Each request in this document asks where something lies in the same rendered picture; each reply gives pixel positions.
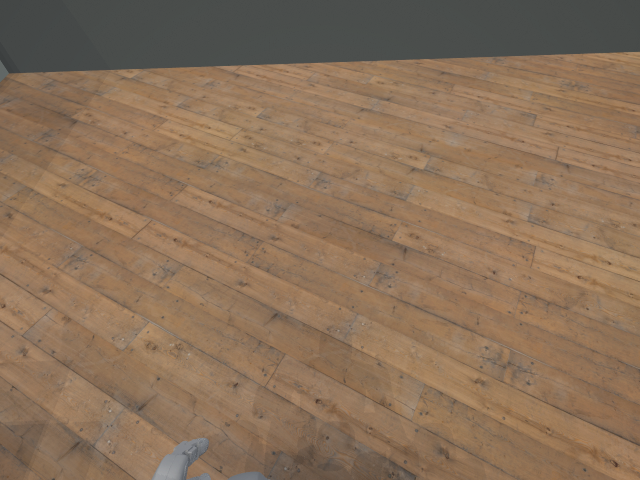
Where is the left robot hand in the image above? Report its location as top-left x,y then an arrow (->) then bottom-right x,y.
152,438 -> 211,480

